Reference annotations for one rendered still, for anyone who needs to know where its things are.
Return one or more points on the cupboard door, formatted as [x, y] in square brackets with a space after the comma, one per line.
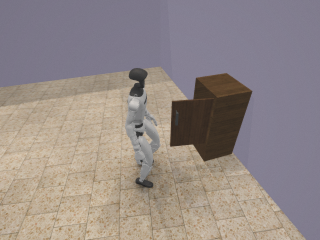
[193, 121]

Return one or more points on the left robot hand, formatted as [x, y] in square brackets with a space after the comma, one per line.
[151, 117]

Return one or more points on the handle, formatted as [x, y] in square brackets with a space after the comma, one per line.
[176, 118]

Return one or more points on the right robot hand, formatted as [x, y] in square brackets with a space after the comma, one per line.
[140, 156]

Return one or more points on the humanoid robot head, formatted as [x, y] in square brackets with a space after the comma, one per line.
[137, 74]

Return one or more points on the left robot shin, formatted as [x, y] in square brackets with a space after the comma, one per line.
[153, 149]

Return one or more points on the left robot forearm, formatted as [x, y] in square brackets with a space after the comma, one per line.
[147, 114]

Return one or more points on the robot right upper arm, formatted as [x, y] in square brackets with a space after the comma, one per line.
[133, 108]

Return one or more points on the right robot forearm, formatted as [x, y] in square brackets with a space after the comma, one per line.
[133, 138]

